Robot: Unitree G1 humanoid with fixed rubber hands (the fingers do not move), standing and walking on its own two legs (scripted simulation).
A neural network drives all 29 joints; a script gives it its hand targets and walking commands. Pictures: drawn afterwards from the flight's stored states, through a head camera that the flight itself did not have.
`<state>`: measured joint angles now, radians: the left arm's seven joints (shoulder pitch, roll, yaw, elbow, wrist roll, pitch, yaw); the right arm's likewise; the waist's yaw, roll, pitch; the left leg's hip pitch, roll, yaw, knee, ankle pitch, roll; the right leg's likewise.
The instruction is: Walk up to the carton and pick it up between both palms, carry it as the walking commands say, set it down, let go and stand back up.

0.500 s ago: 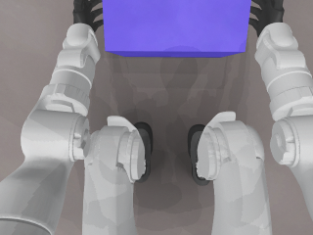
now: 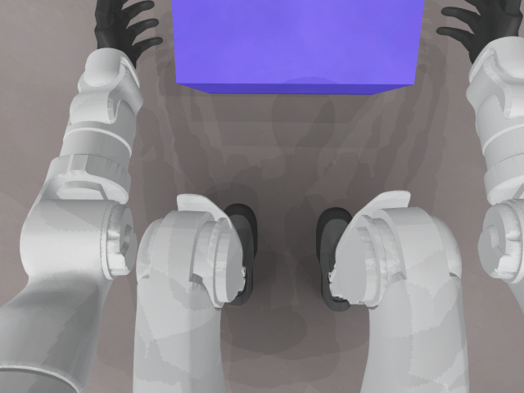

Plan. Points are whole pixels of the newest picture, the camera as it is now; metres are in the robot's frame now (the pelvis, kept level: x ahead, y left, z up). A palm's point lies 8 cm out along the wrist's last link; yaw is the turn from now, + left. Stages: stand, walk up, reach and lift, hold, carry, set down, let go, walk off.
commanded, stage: set down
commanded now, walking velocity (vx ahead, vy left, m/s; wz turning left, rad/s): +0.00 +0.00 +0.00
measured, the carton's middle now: (292, 25) +0.53 -0.01 -0.25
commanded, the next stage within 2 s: let go in 1.48 s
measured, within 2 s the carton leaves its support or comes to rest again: neither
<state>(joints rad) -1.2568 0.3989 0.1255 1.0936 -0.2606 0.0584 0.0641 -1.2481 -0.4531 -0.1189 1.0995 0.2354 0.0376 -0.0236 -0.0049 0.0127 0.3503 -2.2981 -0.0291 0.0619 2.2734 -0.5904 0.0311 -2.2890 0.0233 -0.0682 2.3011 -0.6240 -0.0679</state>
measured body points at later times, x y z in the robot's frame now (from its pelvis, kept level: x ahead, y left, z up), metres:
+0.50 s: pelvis -0.02 +0.00 +0.07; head +0.35 -0.01 +0.31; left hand +0.52 +0.21 -0.10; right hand +0.51 -0.26 -0.09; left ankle +0.11 +0.10 -0.31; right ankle +0.10 -0.09 -0.31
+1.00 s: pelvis -0.02 +0.00 +0.20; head +0.36 -0.01 +0.43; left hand +0.53 +0.22 +0.05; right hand +0.52 -0.26 +0.05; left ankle +0.11 +0.10 -0.31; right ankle +0.10 -0.09 -0.31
